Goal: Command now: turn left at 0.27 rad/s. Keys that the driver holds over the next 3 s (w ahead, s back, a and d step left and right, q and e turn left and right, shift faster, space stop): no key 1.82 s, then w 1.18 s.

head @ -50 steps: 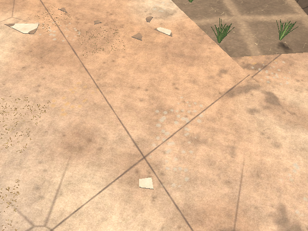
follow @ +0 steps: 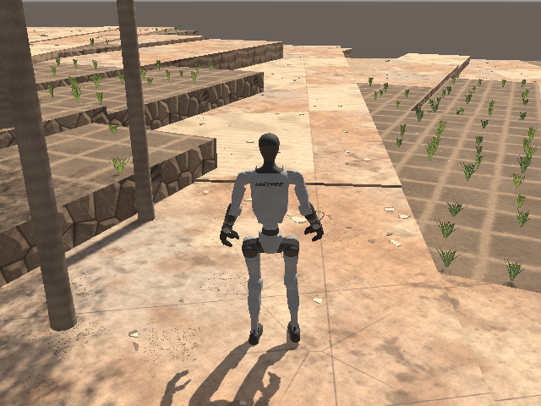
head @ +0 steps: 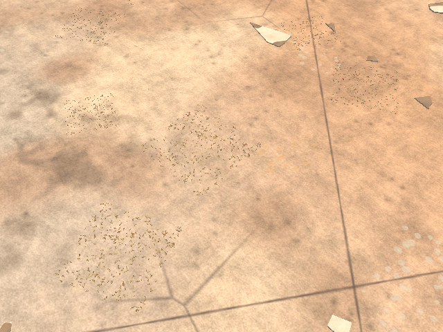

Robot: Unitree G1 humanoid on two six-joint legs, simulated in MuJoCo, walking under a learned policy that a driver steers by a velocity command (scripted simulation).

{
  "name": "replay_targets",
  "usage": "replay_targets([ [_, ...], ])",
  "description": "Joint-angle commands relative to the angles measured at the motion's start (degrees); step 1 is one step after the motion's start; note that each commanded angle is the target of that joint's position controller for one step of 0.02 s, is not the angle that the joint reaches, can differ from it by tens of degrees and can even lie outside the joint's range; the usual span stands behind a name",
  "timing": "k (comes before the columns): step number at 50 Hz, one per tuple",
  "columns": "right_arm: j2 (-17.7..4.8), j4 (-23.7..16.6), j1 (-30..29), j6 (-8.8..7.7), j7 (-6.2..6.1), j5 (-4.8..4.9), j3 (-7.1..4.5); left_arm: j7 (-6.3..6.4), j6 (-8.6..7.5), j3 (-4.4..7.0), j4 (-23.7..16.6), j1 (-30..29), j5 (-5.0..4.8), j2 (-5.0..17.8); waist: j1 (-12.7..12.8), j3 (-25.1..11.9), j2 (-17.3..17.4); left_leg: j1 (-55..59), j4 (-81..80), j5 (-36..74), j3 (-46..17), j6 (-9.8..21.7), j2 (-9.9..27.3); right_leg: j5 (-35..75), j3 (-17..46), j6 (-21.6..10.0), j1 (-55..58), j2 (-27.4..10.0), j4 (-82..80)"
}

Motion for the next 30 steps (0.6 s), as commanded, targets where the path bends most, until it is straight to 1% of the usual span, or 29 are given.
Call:
replay_targets([
  [1, -6.8, -3.5, -1.9, -0.53, 0.09, 0.19, -1.34, -0.65, -1.36, 1.31, -4.1, 0.8, -0.07, 4.3, 1.4, -7.8, 9.4, 4.7, -5.1, 10.9, -14.1, 9.1, 13.7, 4.0, -1.7, -1.8, 8.7, 0.4, -10.6],
  [2, -5.3, -3.0, -1.2, -0.58, 0.06, 0.31, -0.75, -0.93, -1.72, 1.18, -4.0, 1.9, 0.37, 3.8, 2.3, -7.4, 8.4, 3.2, -4.1, 8.7, -13.5, 6.8, 12.0, 10.9, -1.5, -2.9, 13.5, -0.1, -18.5],
  [3, -3.4, -2.5, 1.3, -0.91, 0.01, -0.36, -0.11, -0.82, -2.01, 1.53, -4.6, 2.5, 1.50, 6.4, 1.3, -8.1, 4.0, 0.6, -0.5, 1.9, -11.5, 3.2, 8.9, 18.7, 4.1, -5.0, 18.5, -6.1, -20.7],
  [4, -2.3, -2.4, 5.5, -1.45, 0.23, -0.95, 0.10, -0.53, -1.92, 2.20, -4.9, 0.0, 2.18, 10.6, -3.6, -7.2, -8.1, -3.1, 4.9, -9.0, -3.5, -0.5, 2.1, 27.3, 12.5, -10.7, 18.6, -13.8, -21.1],
  [5, -3.9, -2.6, 3.6, -1.65, 0.03, -1.26, -0.21, -0.59, -1.91, 1.08, -4.6, -1.4, 2.17, 6.2, -2.8, -7.2, -12.2, 0.5, 4.7, -12.3, -0.9, -2.8, 3.4, 22.8, 16.2, -15.7, 13.1, -16.7, -23.3],
  [6, -5.5, -2.2, 2.3, -1.52, -0.11, -1.00, -0.74, -0.73, -2.07, 0.36, -5.3, -3.4, 1.77, 4.1, -2.4, -5.9, -10.3, 3.1, 3.4, -9.0, -0.5, -3.4, 4.4, 18.9, 13.7, -14.6, 12.0, -13.9, -23.1],
  [7, -4.7, -1.9, 0.6, -1.25, -0.21, -1.05, -0.66, -0.78, -2.17, 0.54, -5.0, -2.8, 1.41, 4.5, -1.5, -6.0, -9.2, 4.6, 1.5, -4.6, -0.1, -3.4, 4.1, 15.2, 10.6, -11.7, 12.3, -10.6, -22.1],
  [8, -4.2, -2.0, -0.4, -0.75, -0.19, -1.24, -0.57, -0.83, -2.38, 0.64, -4.9, -1.9, 0.94, 5.1, -0.6, -5.4, -8.9, 5.9, 0.3, -1.5, -0.4, -3.3, 4.3, 12.2, 8.7, -9.8, 11.9, -8.8, -21.7],
  [9, -3.6, -2.0, -0.3, -0.39, -0.01, -1.29, -0.44, -0.76, -2.61, 0.47, -4.7, -1.3, 0.87, 4.9, -0.5, -5.0, -8.3, 7.4, -0.9, 0.8, -0.9, -3.1, 5.0, 9.4, 7.5, -8.5, 10.8, -7.9, -21.5],
  [10, -3.4, -1.7, 0.2, -0.31, 0.21, -1.10, -0.36, -0.78, -2.61, 0.31, -4.8, -0.7, 0.98, 4.8, -0.3, -3.9, -6.7, 7.7, -1.2, 1.7, -1.2, -2.3, 5.0, 7.0, 5.6, -7.4, 9.9, -6.4, -21.3],
  [12, -3.1, -1.1, 0.7, -0.62, 0.45, -0.70, -0.42, -0.82, -2.53, 0.23, -5.1, 0.0, 0.95, 4.5, 0.4, -2.8, -3.6, 6.4, -1.6, 2.9, -1.6, -1.2, 5.2, 6.1, 3.2, -6.3, 10.9, -4.6, -19.5],
  [16, -2.3, -0.3, 0.8, -1.37, 0.44, -0.65, -0.44, -0.72, -2.38, 0.06, -5.6, 0.9, 0.61, 3.6, 1.2, -4.1, 0.3, 6.1, -2.0, 7.0, -2.5, -1.4, 5.8, 11.0, 1.6, -6.5, 13.6, -3.5, -16.5],
  [19, -1.9, 0.0, 1.0, -1.54, 0.31, -0.55, -0.47, -0.86, -2.23, -0.02, -5.8, 1.0, 0.57, 3.0, 1.3, -4.6, 1.7, 6.5, -2.0, 8.3, -2.8, -1.5, 5.9, 12.5, 0.9, -6.4, 14.3, -2.9, -15.7],
  [25, -1.6, 0.3, 1.6, -1.41, -0.17, -0.49, -0.63, -1.28, -2.28, -0.06, -5.7, 0.8, 0.47, 2.2, 1.0, -4.5, 1.6, 7.8, -1.8, 9.8, -3.0, -1.7, 6.2, 13.5, 0.5, -6.1, 14.1, -2.4, -15.6],
  [30, -1.2, 0.5, 1.8, -1.26, -0.60, -0.47, -0.75, -1.29, -2.43, 0.01, -5.2, 1.2, 0.41, 1.8, 0.9, -4.2, 0.9, 8.7, -1.8, 10.2, -2.9, -1.9, 6.2, 13.6, 0.4, -5.9, 13.8, -2.3, -16.1],
])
